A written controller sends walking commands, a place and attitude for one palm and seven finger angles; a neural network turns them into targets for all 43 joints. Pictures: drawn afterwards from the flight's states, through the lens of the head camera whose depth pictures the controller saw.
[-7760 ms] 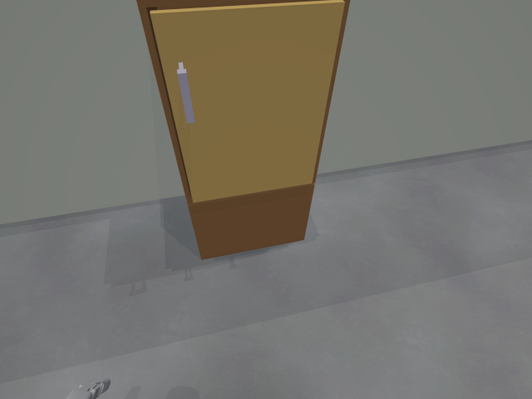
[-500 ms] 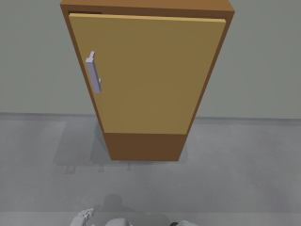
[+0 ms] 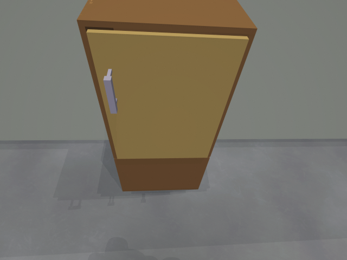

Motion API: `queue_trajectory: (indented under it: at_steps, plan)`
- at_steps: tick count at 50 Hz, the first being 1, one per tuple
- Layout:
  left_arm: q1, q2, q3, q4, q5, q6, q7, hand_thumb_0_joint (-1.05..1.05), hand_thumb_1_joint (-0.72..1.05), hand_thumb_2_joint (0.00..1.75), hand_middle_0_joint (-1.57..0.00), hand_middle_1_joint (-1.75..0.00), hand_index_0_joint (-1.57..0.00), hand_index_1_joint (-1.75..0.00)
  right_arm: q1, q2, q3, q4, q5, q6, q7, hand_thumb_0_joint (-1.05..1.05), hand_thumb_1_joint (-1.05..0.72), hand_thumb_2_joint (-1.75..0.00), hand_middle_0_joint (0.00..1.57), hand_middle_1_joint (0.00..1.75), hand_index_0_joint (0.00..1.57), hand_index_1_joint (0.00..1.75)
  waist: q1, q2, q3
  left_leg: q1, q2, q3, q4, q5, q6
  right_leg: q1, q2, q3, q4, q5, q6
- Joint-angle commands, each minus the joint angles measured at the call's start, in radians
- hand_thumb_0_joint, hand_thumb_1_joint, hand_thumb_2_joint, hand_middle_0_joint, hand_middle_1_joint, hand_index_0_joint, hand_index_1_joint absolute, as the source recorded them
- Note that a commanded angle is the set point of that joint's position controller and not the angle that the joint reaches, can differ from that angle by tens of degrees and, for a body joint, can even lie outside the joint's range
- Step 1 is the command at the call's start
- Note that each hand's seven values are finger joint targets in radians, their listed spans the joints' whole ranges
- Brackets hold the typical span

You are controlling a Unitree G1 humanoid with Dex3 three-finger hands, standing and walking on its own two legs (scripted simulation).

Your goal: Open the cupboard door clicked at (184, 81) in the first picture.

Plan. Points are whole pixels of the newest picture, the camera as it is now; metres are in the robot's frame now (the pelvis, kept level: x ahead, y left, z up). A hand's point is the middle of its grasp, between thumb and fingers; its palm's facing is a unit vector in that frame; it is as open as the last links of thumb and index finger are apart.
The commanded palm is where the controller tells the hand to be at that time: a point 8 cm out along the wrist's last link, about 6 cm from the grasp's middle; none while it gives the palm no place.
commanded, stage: come to a stop and stand still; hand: left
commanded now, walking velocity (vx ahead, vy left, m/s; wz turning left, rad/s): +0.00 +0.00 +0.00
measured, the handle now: (111, 91) +0.57 +0.22 +0.05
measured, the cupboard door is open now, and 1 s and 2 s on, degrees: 0 0 0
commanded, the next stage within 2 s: look again from close up in 0.62 s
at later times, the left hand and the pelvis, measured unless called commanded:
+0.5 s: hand out of the picture -0.01 +0.08 -0.18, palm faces +0.08 -0.99 -0.15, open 7.3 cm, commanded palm none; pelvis +0.01 -0.07 -0.01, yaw +2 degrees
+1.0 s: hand out of the picture +0.01 +0.12 -0.19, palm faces +0.07 -0.98 -0.18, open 7.3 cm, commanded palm none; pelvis +0.01 -0.04 -0.01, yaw +2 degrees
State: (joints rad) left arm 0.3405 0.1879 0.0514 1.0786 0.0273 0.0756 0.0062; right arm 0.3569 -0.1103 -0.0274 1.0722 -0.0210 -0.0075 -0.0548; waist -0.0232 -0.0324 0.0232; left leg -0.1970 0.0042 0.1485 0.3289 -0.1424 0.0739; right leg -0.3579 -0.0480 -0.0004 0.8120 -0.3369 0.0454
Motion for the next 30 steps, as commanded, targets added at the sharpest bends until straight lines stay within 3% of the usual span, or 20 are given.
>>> queue_trajectory:
  at_steps: [1,4,5,6,7,8,9,11,13,17,30]
  plan:
    - [-0.018,-0.014,-0.015,-0.057,-0.005,-0.029,0.005,0.0,0.9,0.9,-0.2,-0.3,-0.2,-0.3,0.047,-0.167,-0.03,-0.002,-0.005,-0.002,0.003,0.0,-0.9,-0.9,0.2,0.3,0.2,0.3,-0.014,0.183,0.02,-0.001,0.267,-0.272,-0.16,-0.168,0.053,0.018,-0.01,-0.031,-0.138,-0.046,-0.01]
    - [0.03,-0.023,-0.017,-0.027,-0.008,-0.042,0.012,0.0,0.9,0.9,-0.2,-0.3,-0.2,-0.3,0.032,-0.16,-0.033,0.019,-0.002,0.005,0.011,0.0,-0.9,-0.9,0.2,0.3,0.2,0.3,0.017,0.157,0.005,-0.068,0.24,-0.261,-0.121,-0.235,0.032,0.149,0.007,-0.058,-0.303,0.031,-0.021]
    - [0.06,-0.02,-0.017,-0.011,-0.009,-0.05,0.017,0.0,0.9,0.9,-0.2,-0.3,-0.2,-0.3,0.024,-0.148,-0.032,0.026,0.002,0.006,0.013,0.0,-0.9,-0.9,0.2,0.3,0.2,0.3,0.035,0.117,0.003,-0.101,0.208,-0.234,-0.075,-0.238,0.005,0.219,0.006,-0.062,-0.405,0.117,-0.02]
    - [0.072,0.0,-0.016,-0.001,-0.008,-0.059,0.024,0.0,0.9,0.9,-0.2,-0.3,-0.2,-0.3,0.036,-0.118,-0.027,0.034,0.007,0.007,0.017,0.0,-0.9,-0.9,0.2,0.3,0.2,0.3,0.036,0.052,0.001,-0.147,0.16,-0.19,-0.014,-0.238,-0.03,0.283,-0.029,-0.013,-0.466,0.138,-0.027]
    - [0.05,0.031,-0.02,-0.002,-0.009,-0.07,0.033,0.0,0.9,0.9,-0.2,-0.3,-0.2,-0.3,0.04,-0.074,-0.014,0.035,0.014,0.011,0.022,0.0,-0.9,-0.9,0.2,0.3,0.2,0.3,0.024,-0.038,0.035,-0.184,0.104,-0.144,0.047,-0.229,-0.061,0.257,-0.111,0.098,-0.52,0.054,-0.061]
    - [0.03,0.053,-0.021,0.0,-0.014,-0.076,0.036,0.0,0.9,0.9,-0.2,-0.3,-0.2,-0.3,0.034,-0.035,0.0,0.034,0.012,0.015,0.025,0.0,-0.9,-0.9,0.2,0.3,0.2,0.3,0.014,-0.085,0.08,-0.145,0.064,-0.101,0.084,-0.209,-0.078,0.143,-0.173,0.153,-0.578,-0.046,-0.097]
    - [0.005,0.067,-0.023,-0.003,-0.015,-0.076,0.035,0.0,0.9,0.9,-0.2,-0.3,-0.2,-0.3,0.057,-0.025,0.005,0.042,0.007,0.016,0.03,0.0,-0.9,-0.9,0.2,0.3,0.2,0.3,-0.004,-0.067,0.09,-0.08,0.055,-0.095,0.096,-0.163,-0.077,0.063,-0.188,0.157,-0.598,-0.123,-0.111]
    - [-0.016,0.051,-0.026,-0.001,-0.019,-0.087,0.034,0.0,0.9,0.9,-0.2,-0.3,-0.2,-0.3,0.072,-0.037,0.002,0.064,0.0,0.023,0.03,0.0,-0.9,-0.9,0.2,0.3,0.2,0.3,-0.011,-0.131,0.099,-0.023,0.066,-0.093,0.125,-0.102,-0.079,0.003,-0.129,0.137,-0.606,-0.12,-0.103]
    - [-0.019,0.029,-0.031,-0.002,-0.02,-0.088,0.034,0.0,0.9,0.9,-0.2,-0.3,-0.2,-0.3,0.086,-0.041,0.003,0.076,0.001,0.021,0.029,0.0,-0.9,-0.9,0.2,0.3,0.2,0.3,-0.016,-0.073,0.109,-0.005,0.079,-0.104,0.102,-0.067,-0.077,0.001,-0.103,0.104,-0.577,-0.061,-0.095]
    - [0.024,0.016,-0.034,0.008,-0.022,-0.092,0.033,0.0,0.9,0.9,-0.2,-0.3,-0.2,-0.3,0.065,-0.055,0.005,0.082,0.007,0.011,0.024,0.0,-0.9,-0.9,0.2,0.3,0.2,0.3,0.008,0.035,0.093,-0.025,0.101,-0.117,0.052,-0.031,-0.078,0.096,-0.067,0.059,-0.515,0.108,-0.078]
    - [0.065,-0.002,-0.033,0.018,-0.016,-0.099,0.036,0.0,0.9,0.9,-0.2,-0.3,-0.2,-0.3,0.001,-0.067,0.004,0.063,0.01,0.011,0.018,0.0,-0.9,-0.9,0.2,0.3,0.2,0.3,0.012,0.022,0.064,0.032,0.106,-0.118,0.05,0.009,-0.08,0.125,-0.065,0.048,-0.515,0.206,-0.072]
